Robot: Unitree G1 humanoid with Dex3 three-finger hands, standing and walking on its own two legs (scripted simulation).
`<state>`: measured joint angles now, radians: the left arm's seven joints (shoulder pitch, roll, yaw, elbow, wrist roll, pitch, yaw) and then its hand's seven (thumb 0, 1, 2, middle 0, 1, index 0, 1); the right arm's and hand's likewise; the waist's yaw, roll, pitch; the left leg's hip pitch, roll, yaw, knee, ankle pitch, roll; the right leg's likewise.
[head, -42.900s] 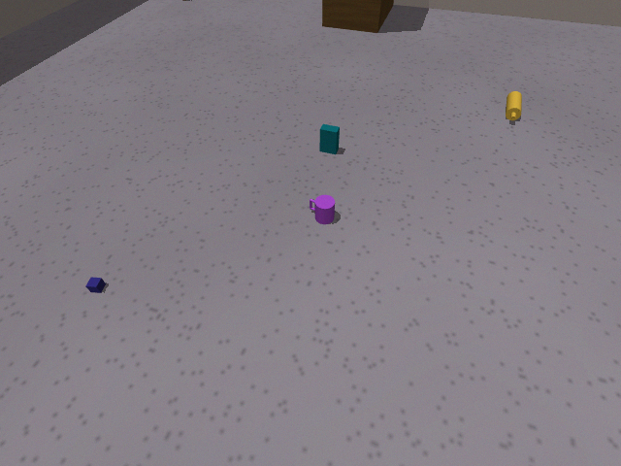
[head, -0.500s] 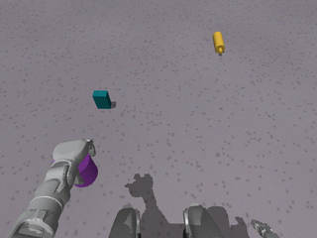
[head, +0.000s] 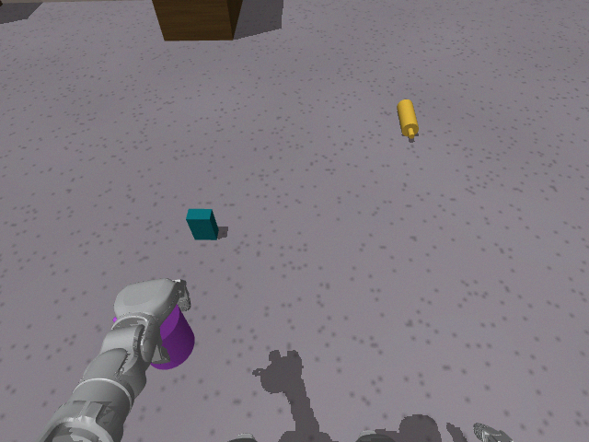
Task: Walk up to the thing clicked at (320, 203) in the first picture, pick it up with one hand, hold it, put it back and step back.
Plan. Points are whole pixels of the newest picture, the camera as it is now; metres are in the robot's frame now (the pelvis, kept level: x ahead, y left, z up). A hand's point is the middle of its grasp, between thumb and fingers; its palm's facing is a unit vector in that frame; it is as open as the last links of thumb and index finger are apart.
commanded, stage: hold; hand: left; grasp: from above
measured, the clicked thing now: (152, 331) +0.32 +0.25 -0.13
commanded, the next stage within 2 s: crouch in 1.90 s
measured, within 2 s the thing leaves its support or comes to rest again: neither
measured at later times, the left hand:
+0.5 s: hand (153, 311) +0.32 +0.22 -0.04, palm faces -0.47 -0.07 -0.88, open 10.2 cm
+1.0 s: hand (149, 323) +0.29 +0.22 -0.02, palm faces -0.46 -0.06 -0.88, open 10.2 cm
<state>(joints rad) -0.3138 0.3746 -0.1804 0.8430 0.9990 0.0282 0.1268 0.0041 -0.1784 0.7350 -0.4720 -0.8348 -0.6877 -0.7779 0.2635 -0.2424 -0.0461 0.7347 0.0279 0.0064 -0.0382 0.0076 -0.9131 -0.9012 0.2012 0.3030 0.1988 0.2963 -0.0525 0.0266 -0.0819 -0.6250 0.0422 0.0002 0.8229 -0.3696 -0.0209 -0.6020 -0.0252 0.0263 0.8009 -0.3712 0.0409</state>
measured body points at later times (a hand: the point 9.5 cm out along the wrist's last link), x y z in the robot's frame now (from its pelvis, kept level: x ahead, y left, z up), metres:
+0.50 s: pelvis +0.02 +0.00 +0.02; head +0.04 -0.01 +0.47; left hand +0.34 +0.22 +0.01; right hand +0.13 -0.27 -0.10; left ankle +0.02 +0.13 -0.70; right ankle +0.01 -0.15 -0.70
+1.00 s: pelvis +0.00 -0.01 +0.03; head +0.01 -0.02 +0.48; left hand +0.31 +0.22 +0.03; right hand +0.13 -0.27 -0.09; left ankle +0.02 +0.13 -0.70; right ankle +0.01 -0.15 -0.70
